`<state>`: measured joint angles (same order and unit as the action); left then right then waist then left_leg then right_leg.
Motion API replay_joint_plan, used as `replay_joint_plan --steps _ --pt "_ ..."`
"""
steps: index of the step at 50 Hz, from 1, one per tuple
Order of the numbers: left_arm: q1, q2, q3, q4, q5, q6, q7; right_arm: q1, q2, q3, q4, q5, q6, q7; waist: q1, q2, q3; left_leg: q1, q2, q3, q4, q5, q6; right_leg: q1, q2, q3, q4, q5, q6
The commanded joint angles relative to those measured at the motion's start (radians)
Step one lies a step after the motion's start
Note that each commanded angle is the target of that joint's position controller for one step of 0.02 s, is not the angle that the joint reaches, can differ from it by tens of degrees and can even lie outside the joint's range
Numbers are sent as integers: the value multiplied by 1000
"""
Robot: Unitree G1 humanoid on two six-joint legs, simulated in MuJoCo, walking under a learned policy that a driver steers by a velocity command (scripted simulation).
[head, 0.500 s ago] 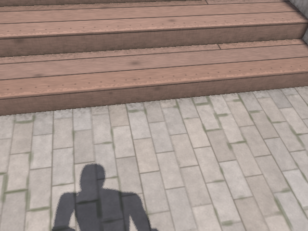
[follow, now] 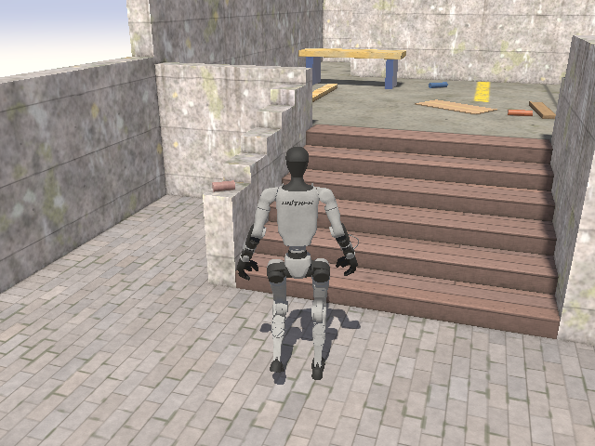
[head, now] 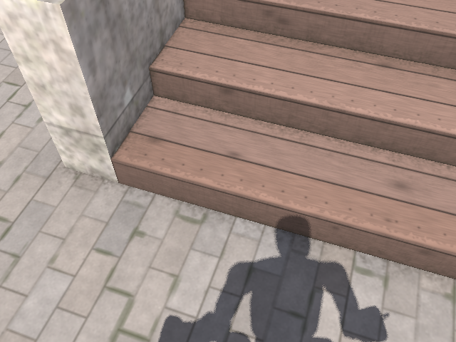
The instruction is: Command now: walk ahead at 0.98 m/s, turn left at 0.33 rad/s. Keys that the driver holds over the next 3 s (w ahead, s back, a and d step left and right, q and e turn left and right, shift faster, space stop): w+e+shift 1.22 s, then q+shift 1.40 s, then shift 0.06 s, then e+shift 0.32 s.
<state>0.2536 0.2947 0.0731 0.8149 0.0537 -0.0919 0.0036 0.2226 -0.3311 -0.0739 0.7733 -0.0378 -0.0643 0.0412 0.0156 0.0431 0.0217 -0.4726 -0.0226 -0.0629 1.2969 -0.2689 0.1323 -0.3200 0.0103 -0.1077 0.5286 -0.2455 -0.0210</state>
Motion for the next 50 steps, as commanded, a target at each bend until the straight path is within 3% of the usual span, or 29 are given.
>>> replay_joint_plan --steps 1,4,6,9,11,12,13,14,15,16,18,20,24,28,29,32,33,34,35,36,37,39,40,41,44,46,47,48,50 --pt "124 0 -15 30 -20 -45 -19 -16 74 45 -108 -20 4 24 -26 -111 19 -253 81 -110 -54 16 -15 135 -263 428 -368 -140 -155" --pt "124 44 -8 33 -39 -50 -24 -183 18 56 -187 -32 -2 35 -46 -74 83 -317 138 -7 -283 154 -55 108 -226 325 -453 -16 -181" --pt "121 69 -2 22 -46 -50 -28 -271 36 77 -208 -13 -17 52 -29 -52 98 -72 100 71 -536 271 -75 -33 -160 217 -502 145 -151" --pt "186 161 17 36 -54 -50 -34 -315 7 74 -206 -1 -25 42 -8 -75 78 72 51 108 -654 288 -79 70 -195 213 -483 420 -151" --pt "230 190 19 55 -53 -40 -32 -242 -43 52 -181 -10 -33 15 -41 -97 -15 183 0 108 -731 185 -67 220 -194 193 -262 750 -130" --pt "235 198 21 62 -53 -32 -26 -92 -72 36 -133 -14 -38 -4 -111 -107 -106 364 -29 118 -766 140 -58 201 -167 179 -54 808 -114" --pt "220 181 17 55 -57 -30 -24 79 -113 15 -89 -28 -43 -25 -192 -112 -196 616 47 62 -744 116 -51 35 -123 176 201 636 -101" --pt "205 61 -9 17 -44 -31 -25 261 -205 -8 -67 -51 -47 -47 -228 65 -337 823 326 -228 -771 -218 -56 -163 -48 152 556 72 -101" --pt "288 -13 -22 -30 -103 -26 -24 243 -244 -20 -75 -54 -37 -48 -147 267 -463 899 516 -717 -994 -482 9 -389 23 174 837 -199 -97" --pt "209 53 -10 -22 -86 -11 -18 143 -161 -12 -83 -36 -30 -43 -119 138 -301 762 461 -652 -1047 -532 6 -475 -46 186 875 -93 -107" --pt "115 34 -10 -20 -64 5 -34 47 -47 13 -67 -20 -43 -36 -69 22 -100 519 374 -341 -1055 -143 -7 -446 -106 176 779 5 -86" --pt "112 1 -12 -20 -37 39 -47 60 -7 22 -32 -6 -57 -34 -21 52 -60 413 333 -165 -1080 57 -23 -396 -136 168 752 -4 -70" --pt "-48 -29 -24 -92 -23 66 -68 76 26 28 20 20 -87 -25 11 45 10 385 277 105 -1125 421 -59 -464 -147 116 685 142 -68" --pt "-227 -15 -48 -167 -33 60 -89 26 -29 21 22 22 -98 -37 22 5 71 302 188 321 -1171 639 -108 -277 -78 -11 308 335 -102" --pt "-205 -13 -50 -168 -29 67 -84 61 -57 18 36 19 -96 -43 37 34 28 352 206 340 -1121 863 -105 -194 -37 -68 317 310 -122" --pt "11 74 -29 -127 -24 83 -61 19 -139 1 12 -1 -67 -72 176 96 -100 491 280 331 -808 1414 -121 -25 19 -79 344 156 -198" --pt "148 137 2 -78 -21 77 -50 9 -136 1 -15 3 -42 -71 232 10 -176 453 266 313 -525 1556 -102 156 91 -111 311 130 -222" --pt "314 142 21 -31 -19 59 -42 -46 -169 -8 -42 29 -19 -57 314 -44 -230 294 227 308 -156 1333 -95 421 88 -55 40 234 -252" --pt "291 178 49 -1 -49 62 -29 -115 -100 2 -43 14 -17 -31 280 -264 -75 -69 21 292 268 125 -116 545 29 59 -103 311 -274" --pt "185 301 57 -28 -16 66 -28 13 15 44 -137 -12 -46 -39 50 -294 -88 -449 -5 156 537 -145 -154 711 -151 417 92 937 -361" --pt "223 331 74 -68 -19 73 -13 -12 -3 61 -197 -17 -64 -44 103 -168 -312 -522 13 3 595 -114 -149 811 -274 689 -81 587 -488" --pt "207 189 37 -36 -18 75 8 -100 9 76 -228 -33 -76 -40 31 -8 -81 -644 71 6 601 -121 -136 536 -250 742 -239 97 -405" --pt "196 166 22 -28 -28 59 9 -123 46 91 -244 -56 -60 -35 -5 16 -27 -667 77 11 655 -158 -126 394 -215 690 -220 85 -371" --pt "198 142 8 -24 -37 40 11 -153 72 103 -278 -57 -34 -32 -29 9 28 -700 85 38 719 -197 -128 244 -193 640 -233 93 -349" --pt "189 135 -6 18 -13 -11 -8 -403 187 150 -457 -43 5 -66 -50 -47 121 -882 99 -6 915 -366 -84 -30 -173 619 -347 -77 -279" --pt "108 152 -5 4 -40 -6 3 -441 131 156 -506 -30 4 -64 -67 16 145 -546 116 124 396 -294 -107 -294 -71 483 -553 21 -266" --pt "40 126 -7 -31 -58 -7 12 -368 114 146 -481 -26 5 -58 -91 52 85 -179 112 162 189 -109 -114 -428 -21 391 -583 320 -253" --pt "-1 146 5 -50 -76 -15 9 -249 129 142 -450 -15 10 -71 -128 -5 -56 179 55 192 76 -51 -114 -457 -11 333 -523 784 -254" --pt "-9 298 70 -67 -86 -39 -3 99 24 73 -360 1 27 -107 -274 -159 -345 394 6 82 -108 -152 -98 -66 -71 368 -58 1553 -198"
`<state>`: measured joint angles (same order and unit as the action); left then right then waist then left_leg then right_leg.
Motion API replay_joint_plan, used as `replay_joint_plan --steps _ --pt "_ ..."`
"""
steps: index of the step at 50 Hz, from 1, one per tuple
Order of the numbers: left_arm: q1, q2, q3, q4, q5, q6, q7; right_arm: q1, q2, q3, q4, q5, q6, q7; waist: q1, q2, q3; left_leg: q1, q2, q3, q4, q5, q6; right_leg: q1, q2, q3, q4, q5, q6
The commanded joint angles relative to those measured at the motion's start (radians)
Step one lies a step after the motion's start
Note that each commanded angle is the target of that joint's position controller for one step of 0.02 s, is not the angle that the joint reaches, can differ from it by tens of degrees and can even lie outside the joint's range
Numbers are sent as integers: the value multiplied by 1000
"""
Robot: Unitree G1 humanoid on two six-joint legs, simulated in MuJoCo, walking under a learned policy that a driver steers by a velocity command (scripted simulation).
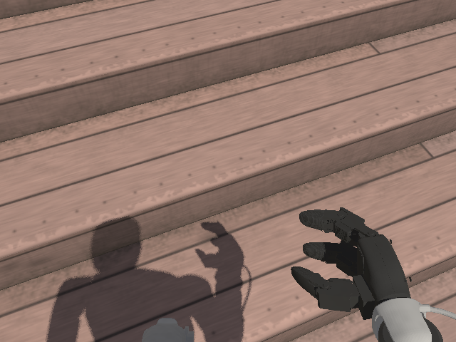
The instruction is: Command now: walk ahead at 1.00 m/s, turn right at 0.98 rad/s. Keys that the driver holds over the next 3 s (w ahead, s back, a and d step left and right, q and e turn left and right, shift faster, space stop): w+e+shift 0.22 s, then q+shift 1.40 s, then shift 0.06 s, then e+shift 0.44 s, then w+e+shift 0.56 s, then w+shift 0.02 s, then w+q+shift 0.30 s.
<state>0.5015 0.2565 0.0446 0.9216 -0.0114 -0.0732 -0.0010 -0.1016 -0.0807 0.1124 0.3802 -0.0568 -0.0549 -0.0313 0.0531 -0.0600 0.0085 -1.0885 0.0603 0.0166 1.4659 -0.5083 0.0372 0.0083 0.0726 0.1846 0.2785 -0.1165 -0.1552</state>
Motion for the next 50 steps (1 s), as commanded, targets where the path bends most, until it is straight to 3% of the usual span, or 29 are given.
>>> replay_joint_plan --steps 1,2,3,4,7,11,12,15,16,17,18,19,20,21,22,23,24,25,26,27,28,30,33,38,44,46,47,48,50 --pt "-270 311 114 -208 -35 -65 -5 541 -304 -149 61 -1 -3 -34 -347 136 -487 1129 3 -186 -558 -66 45 -324 -75 60 592 1428 17" --pt "-438 207 92 -245 36 -97 -25 645 -340 -177 115 41 -28 -31 -412 207 -438 1154 33 -192 -745 66 25 -327 -4 78 949 760 31" --pt "-552 -26 36 -303 65 -113 -37 693 -353 -177 206 26 -21 -32 -367 398 -285 1200 163 -466 -932 329 54 -717 109 58 1294 -87 36" --pt "-288 -65 24 -365 50 -103 -38 496 -350 -178 171 -10 -17 -20 -101 405 -334 1196 358 -897 -1083 470 75 -906 83 103 1458 -100 28" --pt "-353 -112 -12 -369 92 -5 -27 397 -89 -137 284 15 -35 32 -6 91 -33 928 303 -567 -1061 91 110 -1118 -48 -81 1809 -106 35" --pt "-620 -130 -46 -465 26 51 -31 516 -46 -137 495 9 -87 54 -37 77 167 830 139 13 -1170 497 -75 -1222 -16 -125 1582 -252 5" --pt "-659 -132 -50 -477 36 54 -16 519 -56 -137 521 12 -94 53 -42 120 156 788 91 89 -1203 783 -92 -1144 18 -169 1525 -269 2" --pt "-718 -100 -47 -527 61 36 0 683 -172 -162 609 29 -121 14 -49 206 115 1092 135 89 -1307 1258 4 -1248 18 -242 1404 -495 8" --pt "-753 -104 -58 -537 58 24 -4 708 -179 -163 622 31 -107 1 -50 164 99 1144 124 106 -1342 1264 31 -1225 2 -298 1288 -534 12" --pt "-640 -116 -85 -498 33 18 -23 613 -180 -151 592 59 -78 -2 36 56 -9 912 44 200 -1326 1550 31 -764 15 -432 1020 -376 -4" --pt "-692 -74 -122 -637 -26 111 -82 701 -378 -162 692 -105 -71 176 170 209 -370 618 223 -10 -1246 2115 151 -197 81 -275 885 -146 46" --pt "-330 30 -27 -441 21 87 -34 505 -408 -228 497 79 -102 76 164 157 -303 966 158 69 -1065 1945 63 -227 70 -376 752 -108 18" --pt "-108 33 -25 -356 40 62 -30 439 -451 -223 488 120 -122 53 283 189 -392 910 140 50 -776 1863 49 11 47 -282 524 63 2" --pt "122 81 -24 -196 -13 112 -18 610 -354 -198 605 -79 -96 219 261 -72 -563 399 129 -22 -340 446 -102 657 -239 205 517 884 -160" --pt "273 201 5 -221 53 117 -58 777 -391 -233 564 19 -77 243 237 -167 -862 494 -150 -311 300 172 -16 526 -452 752 351 1139 -347" --pt "165 255 41 -145 98 85 -53 645 -349 -238 510 74 -75 211 152 50 -454 277 -191 -403 508 250 -12 271 -471 623 304 1137 -187" --pt "-106 178 17 -142 73 62 -81 612 -271 -217 488 63 -80 167 44 61 -324 227 -194 -397 600 248 1 52 -462 412 298 1117 -227" --pt "-285 19 -49 -143 47 32 -96 624 -264 -215 492 11 -72 134 -48 95 -301 264 -130 -333 563 244 -24 -82 -427 261 280 945 -235" --pt "-394 -40 -58 -118 39 2 -87 583 -172 -179 465 -23 -67 102 -120 175 -222 282 -48 -267 449 206 -40 -211 -419 130 242 939 -210" --pt "-447 -162 -86 -100 59 -14 -70 512 -107 -147 449 -19 -40 94 -156 170 -156 317 19 -231 324 221 0 -340 -313 20 130 683 -113" --pt "-475 -185 -88 -136 54 -27 -53 568 -98 -150 469 -20 -38 93 -178 102 -186 373 49 -215 226 173 -26 -342 -339 -27 107 715 -131" --pt "-448 -91 -49 -120 49 -51 -1 517 -111 -148 431 -5 -40 111 -175 78 -183 405 45 -149 193 141 -57 -382 -321 -138 35 681 -133" --pt "-365 69 1 -148 96 -66 35 457 -171 -164 411 34 -52 140 -122 -40 -167 398 -21 -30 242 252 -96 -326 -276 -327 -8 721 -116" --pt "-300 137 15 -163 101 -41 28 271 -249 -163 294 57 -56 100 -81 -4 -88 47 -28 -151 516 91 -64 -10 -473 -311 3 747 -158" --pt "-287 178 26 -175 103 -51 57 150 -218 -132 218 28 -21 121 -52 -24 -101 54 10 -48 192 113 -98 152 -407 -455 8 630 -85" --pt "-438 230 44 -218 106 -49 54 201 -187 -120 223 34 -4 147 -132 3 -102 353 48 -2 -276 175 -86 17 -366 -560 7 690 -31" --pt "-449 259 63 -221 95 -53 43 253 -204 -130 233 49 1 148 -151 -68 -97 486 -1 31 -410 57 -105 -22 -392 -543 59 851 -43" --pt "-511 267 70 -284 118 -56 44 349 -313 -163 286 85 -23 125 -141 33 -164 521 -110 120 -479 152 -83 99 -318 -558 215 1029 -7" --pt "-439 282 82 -296 170 -26 28 548 -378 -223 381 68 -48 73 -180 116 -211 932 -111 66 -873 673 18 -98 -252 -492 590 504 122"
Over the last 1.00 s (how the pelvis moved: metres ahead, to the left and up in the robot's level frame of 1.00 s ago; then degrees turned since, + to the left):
0.84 -0.15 0.02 -44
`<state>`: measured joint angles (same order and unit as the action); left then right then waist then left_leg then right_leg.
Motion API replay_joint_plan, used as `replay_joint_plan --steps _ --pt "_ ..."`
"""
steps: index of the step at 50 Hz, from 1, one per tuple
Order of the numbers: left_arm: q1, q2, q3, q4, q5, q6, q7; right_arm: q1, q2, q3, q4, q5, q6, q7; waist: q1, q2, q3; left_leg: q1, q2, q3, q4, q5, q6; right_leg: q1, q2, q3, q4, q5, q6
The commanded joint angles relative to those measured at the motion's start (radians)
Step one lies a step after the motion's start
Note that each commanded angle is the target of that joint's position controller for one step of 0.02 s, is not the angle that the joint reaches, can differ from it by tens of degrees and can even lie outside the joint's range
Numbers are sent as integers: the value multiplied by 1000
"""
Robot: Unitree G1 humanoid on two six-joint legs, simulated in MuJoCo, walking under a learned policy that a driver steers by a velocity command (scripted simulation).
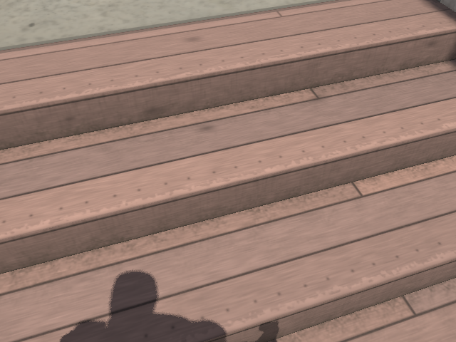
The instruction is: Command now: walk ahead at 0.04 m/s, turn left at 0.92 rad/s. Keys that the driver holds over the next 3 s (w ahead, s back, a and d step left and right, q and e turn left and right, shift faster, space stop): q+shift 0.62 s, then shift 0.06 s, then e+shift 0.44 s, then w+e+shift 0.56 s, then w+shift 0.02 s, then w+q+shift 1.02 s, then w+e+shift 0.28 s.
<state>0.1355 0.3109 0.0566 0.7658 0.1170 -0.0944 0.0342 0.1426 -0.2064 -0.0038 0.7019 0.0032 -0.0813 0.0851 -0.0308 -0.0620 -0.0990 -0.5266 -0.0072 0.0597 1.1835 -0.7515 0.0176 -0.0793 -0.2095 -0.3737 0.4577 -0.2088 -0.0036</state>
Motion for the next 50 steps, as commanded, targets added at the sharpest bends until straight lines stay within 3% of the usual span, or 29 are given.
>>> replay_joint_plan --steps 1,2,3,4,5,6,8,11,13,14,15,16,17,19,21,22,26,29,32,35,36,37,38,40,41,42,43,45,50 --pt "-125 126 48 -134 43 21 -33 359 -204 -99 147 -28 -30 -58 -114 166 16 583 -14 -58 -794 1201 45 -300 121 118 523 -289 28" --pt "-223 120 31 -109 -27 71 -41 419 -98 -68 247 -69 -26 -44 -189 66 235 469 -9 -90 -1234 1205 -26 -293 99 198 662 -442 -15" --pt "-73 22 10 -84 -32 100 -76 453 -94 -57 276 -92 -13 -55 -44 169 257 778 62 -170 -1101 1610 24 -591 98 239 842 -494 -22" --pt "53 -122 -41 -119 -50 72 -117 599 -221 -81 281 -87 -4 -79 15 192 -118 1143 261 -378 -692 2442 318 -764 173 285 1125 -623 57" --pt "-4 -141 -61 -203 -84 38 -99 664 -332 -118 300 -80 -30 -59 -36 249 -326 1248 440 -501 -560 2489 500 -816 197 412 1406 -702 143" --pt "-337 -104 -71 -323 -131 25 -62 668 -257 -115 352 -83 -45 -48 -132 204 -134 1146 377 -452 -575 2106 358 -1098 250 417 1600 -786 119" --pt "-555 42 -35 -407 -61 -10 -19 592 -158 -81 331 -53 -57 -49 -152 231 29 967 283 -511 -579 1680 236 -1379 269 426 1605 -901 35" --pt "-392 53 -29 -415 -128 -9 26 200 -228 -95 200 -75 -39 -48 72 130 145 332 219 -525 -833 1281 170 -993 229 452 1227 -771 -14" --pt "-254 -27 -48 -423 -136 37 -13 -90 -432 -152 21 -30 -26 -33 316 57 63 -374 125 -519 -971 1298 146 -156 257 317 738 -479 23" --pt "-16 -9 -28 -334 -156 38 -41 -158 -389 -137 -72 -47 -35 -21 381 139 10 -423 127 -503 -924 1443 153 71 323 274 789 -87 17" --pt "221 98 16 -256 -132 32 -34 -198 -306 -132 -134 -43 -58 9 423 32 -100 -337 -8 -404 -657 1450 63 177 327 407 567 205 -56" --pt "301 262 42 -213 -88 38 -13 164 -44 -84 -98 -55 -74 28 211 -398 -485 -247 -214 -330 -237 667 -14 330 -74 1024 274 631 -438" --pt "345 283 36 -237 -32 38 -32 304 -51 -90 -2 -18 -65 42 191 -400 -380 -209 -240 -417 518 250 -60 35 -259 1494 48 793 -644" --pt "16 139 -4 -171 -122 -5 -47 261 -90 -108 27 -15 -26 9 7 -149 5 -354 -82 -286 752 425 -63 -452 -201 1173 -14 -50 -419" --pt "-178 -127 -75 -145 -144 -32 -17 259 -59 -65 47 -59 -8 -53 -46 21 -10 -287 24 -221 541 429 -61 -556 -134 839 58 -222 -256" --pt "-209 -135 -70 -129 -130 -34 23 223 -33 -52 44 -63 1 -44 -57 27 4 -222 57 -188 464 428 -71 -571 -78 710 35 -181 -195" --pt "-124 6 -5 -50 -106 -44 103 -13 -88 -30 -71 -20 -16 23 4 44 -36 -178 92 -116 265 447 -83 -396 -52 429 -112 3 -161" --pt "-94 111 34 -26 -98 -46 77 -101 -100 -17 -128 -20 -7 57 32 30 -9 -59 107 -31 -175 238 -94 -289 -35 251 -189 -51 -110" --pt "-106 145 43 -59 -50 -63 46 -59 -143 -42 -98 -15 -5 73 42 -32 48 100 93 -53 -273 506 -31 -301 -132 255 -219 -100 -121" --pt "-202 120 23 -64 -89 -61 12 48 -207 -88 -61 -17 -30 31 -43 40 12 337 28 -49 -608 622 80 -329 -92 209 -31 -86 -100" --pt "-118 39 -3 -27 -92 -45 -3 69 -231 -110 -36 -26 -40 8 -30 114 -3 462 38 -91 -723 724 127 -370 -22 160 124 -122 -32" --pt "40 -59 -29 -49 -92 -34 -2 123 -373 -145 -49 -18 -51 -36 43 372 -114 660 272 -381 -705 1330 334 -532 98 129 416 -422 81" --pt "72 -12 -34 -57 -127 -47 -15 63 -330 -124 -83 -1 -76 -36 28 325 -122 600 366 -579 -770 1043 365 -650 138 350 465 -427 111" --pt "37 26 -27 10 -125 -8 -45 -44 -179 -76 -46 24 -76 -29 54 182 -21 403 262 -423 -779 663 167 -651 71 442 613 -307 138" --pt "67 40 -9 12 -107 60 -25 -34 -32 -13 -103 -24 2 -69 35 66 -32 398 318 -383 -882 840 160 -548 82 390 577 -241 101" --pt "128 12 -24 55 -113 19 -62 -157 -180 -61 -71 22 -35 -50 130 253 14 239 271 -367 -811 713 149 -524 65 477 720 -195 120" --pt "131 40 -19 61 -119 6 -76 -198 -160 -54 -102 -7 -38 -62 117 129 1 175 262 -319 -861 594 135 -497 87 494 765 -172 113" --pt "112 71 -6 43 -116 -6 -79 -206 -175 -61 -127 -50 -41 -94 87 142 -3 205 288 -280 -899 564 214 -562 130 498 903 -100 115" --pt "56 68 21 -26 -100 -23 -47 -98 -122 -57 -118 -52 -35 -128 45 119 7 407 353 -149 -966 656 296 -727 150 514 972 -80 98"
Over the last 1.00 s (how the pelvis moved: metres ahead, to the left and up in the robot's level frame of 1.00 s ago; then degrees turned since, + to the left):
0.59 0.03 0.27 9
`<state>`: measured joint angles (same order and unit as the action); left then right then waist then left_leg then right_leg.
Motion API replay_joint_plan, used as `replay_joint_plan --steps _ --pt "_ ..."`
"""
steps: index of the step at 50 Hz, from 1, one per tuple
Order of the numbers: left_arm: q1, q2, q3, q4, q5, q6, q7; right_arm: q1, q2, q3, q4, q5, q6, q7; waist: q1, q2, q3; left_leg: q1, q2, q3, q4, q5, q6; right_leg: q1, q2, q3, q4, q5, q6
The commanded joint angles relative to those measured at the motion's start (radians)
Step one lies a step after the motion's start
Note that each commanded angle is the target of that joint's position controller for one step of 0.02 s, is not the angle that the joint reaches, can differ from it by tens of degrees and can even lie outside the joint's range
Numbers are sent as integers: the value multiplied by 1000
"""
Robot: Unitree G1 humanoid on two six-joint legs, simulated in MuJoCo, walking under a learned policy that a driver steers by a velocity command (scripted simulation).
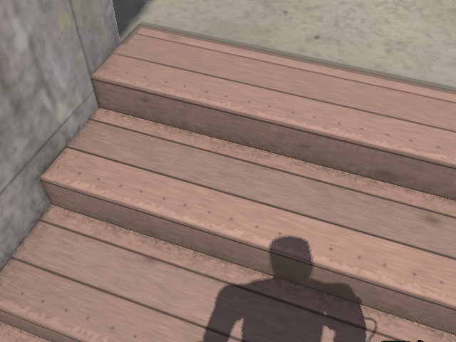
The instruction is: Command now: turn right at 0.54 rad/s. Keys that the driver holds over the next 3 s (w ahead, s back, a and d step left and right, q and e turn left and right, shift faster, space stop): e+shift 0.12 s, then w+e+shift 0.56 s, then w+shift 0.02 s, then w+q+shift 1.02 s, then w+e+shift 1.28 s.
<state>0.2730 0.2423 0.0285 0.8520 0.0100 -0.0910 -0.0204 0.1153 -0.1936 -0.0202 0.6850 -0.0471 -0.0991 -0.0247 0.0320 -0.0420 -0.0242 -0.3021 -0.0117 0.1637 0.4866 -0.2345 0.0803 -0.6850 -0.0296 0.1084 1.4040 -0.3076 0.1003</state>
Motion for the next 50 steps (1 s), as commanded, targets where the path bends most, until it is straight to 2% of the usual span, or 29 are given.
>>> replay_joint_plan --steps 1,4,6,9,11,14,15,16,17,18,20,23,25,27,29,31,32,33,34,35,36,37,38,39,41,42,45,48,50 --pt "-74 120 49 -117 15 -21 -2 -80 -135 -41 -108 1 -17 -21 -8 96 -67 196 339 -200 -273 151 217 -95 -37 -7 -52 11 0" --pt "-97 36 20 -150 32 8 -42 -54 -178 -66 -102 -12 -25 -34 -31 95 -51 224 312 -68 -272 155 169 36 -58 -96 -394 -37 3" --pt "-98 8 1 -180 25 26 -71 -37 -215 -88 -91 -23 -31 -36 -49 128 -42 238 349 -55 -256 201 179 107 -65 -109 -511 -64 -30" --pt "12 51 18 -161 27 29 -82 -13 -186 -78 -58 -35 -27 -20 -45 169 -1 210 428 -108 -331 -223 163 160 -66 -106 -528 -93 -108" --pt "21 43 21 -157 28 22 -84 -11 -173 -68 -33 -31 -16 -24 -43 154 8 263 458 -102 -328 -289 142 175 -70 -98 -610 -116 -152" --pt "71 37 37 -109 7 -22 -87 -15 -173 -58 -4 -18 28 -34 -24 78 3 225 395 19 -203 -319 108 398 23 -186 -912 27 -205" --pt "132 77 62 -78 16 -45 -76 12 -138 -42 9 -38 37 -33 -5 32 -21 146 347 63 -63 -261 83 549 55 -159 -931 53 -234" --pt "237 116 85 -44 31 -60 -52 0 -48 -13 9 -61 30 -26 47 -58 -62 12 258 142 229 -116 20 688 8 -32 -906 120 -310" --pt "328 211 102 -55 11 -75 -22 -92 44 23 -102 -47 6 -10 96 -250 -151 -411 67 97 545 -304 -86 965 -180 455 -950 239 -504" --pt "370 300 137 -67 9 7 -9 -271 -197 -46 -139 36 19 53 168 -116 25 -743 14 -66 789 -360 -139 1006 -238 673 -1138 49 -486" --pt "278 248 117 -115 -1 51 9 -260 -136 -30 -139 18 -6 93 117 -29 99 -819 98 -163 864 -179 -120 879 -232 552 -1166 -92 -463" --pt "287 129 72 -102 5 34 12 -230 -68 -1 -169 -8 9 75 68 -108 70 -925 74 -129 1287 -239 -81 775 -162 471 -1114 -17 -436" --pt "324 132 63 -83 -1 8 11 -311 -19 28 -251 -24 15 61 65 -80 96 -1155 65 -160 1540 -353 -54 737 -161 494 -1103 -21 -454" --pt "309 137 59 -57 7 -12 14 -420 4 57 -351 -16 22 44 37 -74 160 -1201 74 -195 1515 -451 -28 606 -137 444 -1183 8 -404" --pt "231 145 57 -78 -7 10 35 -463 -36 68 -419 2 50 41 14 -25 194 -856 80 -83 1095 -372 -45 335 -92 343 -1449 128 -390" --pt "44 163 58 -130 -38 13 33 -292 -47 60 -382 18 62 38 -91 -31 107 -238 35 -2 784 -86 -15 80 -26 191 -1472 679 -327" --pt "65 215 80 -121 -61 3 27 -66 -72 31 -295 9 72 23 -162 -95 -90 87 -52 25 831 -118 -12 125 -28 145 -1271 1321 -313" --pt "18 310 114 -120 -55 -20 21 246 -134 -19 -227 29 76 1 -323 -164 -252 307 -52 -67 813 -217 4 201 -64 173 -934 1646 -274" --pt "-73 335 136 -128 -47 -46 12 470 -205 -68 -183 39 74 -17 -468 -71 -368 432 -33 -157 614 -328 14 230 -42 199 -571 1605 -232" --pt "-161 180 108 -155 -2 -90 -13 551 -295 -97 -128 13 63 -29 -449 238 -373 448 91 -383 352 -586 27 177 117 172 -93 762 -216" --pt "-108 -32 50 -235 9 -90 -34 454 -310 -93 -59 7 74 -34 -278 574 -319 314 265 -997 -159 -930 38 -53 235 182 163 156 -230" --pt "-2 -63 32 -273 49 -85 -43 223 -216 -77 -95 18 70 -21 -85 450 -194 175 303 -1246 -321 -1077 100 -113 181 172 319 202 -242" --pt "0 -37 35 -259 65 -67 -53 100 -93 -48 -87 33 60 -12 -32 257 -90 32 289 -1171 -268 -985 164 -118 136 73 388 250 -230" --pt "-8 -69 17 -270 73 -49 -54 94 -5 -32 -37 30 37 -6 5 110 -3 -100 275 -1044 -204 -829 184 -145 116 74 440 231 -226" --pt "-139 -149 -28 -349 77 -5 -31 181 51 -19 98 8 9 -1 26 84 65 -208 240 -832 -161 -592 173 -306 74 52 611 51 -213" --pt "-190 -185 -51 -403 79 14 -14 231 27 -29 151 12 -1 12 41 101 81 -187 223 -747 -170 -507 154 -406 27 40 658 -8 -214" --pt "-382 -81 -50 -481 52 32 12 236 0 -28 174 32 -20 20 21 43 150 -216 144 -520 -287 -307 156 -430 -66 -44 412 -85 -177" --pt "-528 -107 -65 -538 46 30 14 356 -100 -57 199 15 -41 -4 -41 31 101 -64 164 -551 -339 -124 221 -554 -89 -104 497 -147 -151" --pt "-695 -134 -88 -614 47 20 1 488 -113 -68 226 13 -31 -27 -118 -20 119 101 180 -572 -426 -71 215 -629 -109 -101 302 -241 -164"
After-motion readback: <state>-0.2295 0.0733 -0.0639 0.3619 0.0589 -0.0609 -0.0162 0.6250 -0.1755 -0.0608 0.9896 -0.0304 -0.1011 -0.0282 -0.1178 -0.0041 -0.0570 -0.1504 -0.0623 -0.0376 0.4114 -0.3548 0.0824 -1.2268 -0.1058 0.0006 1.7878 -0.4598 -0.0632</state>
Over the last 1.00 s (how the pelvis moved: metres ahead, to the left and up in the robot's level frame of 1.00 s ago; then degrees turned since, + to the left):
0.15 0.05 0.11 35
